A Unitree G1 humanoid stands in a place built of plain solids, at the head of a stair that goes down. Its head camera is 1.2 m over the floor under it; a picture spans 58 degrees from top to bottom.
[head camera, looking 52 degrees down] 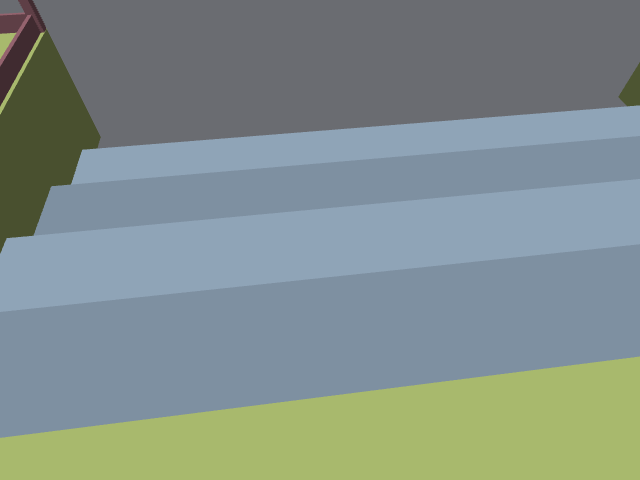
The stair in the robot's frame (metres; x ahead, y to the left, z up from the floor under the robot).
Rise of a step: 0.15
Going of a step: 0.48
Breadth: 3.90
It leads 7 degrees to the left of straight ahead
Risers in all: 5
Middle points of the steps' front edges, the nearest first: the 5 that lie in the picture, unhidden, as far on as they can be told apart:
0.48 -0.66 0.00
0.95 -0.60 -0.15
1.43 -0.54 -0.31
1.91 -0.48 -0.46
2.39 -0.42 -0.61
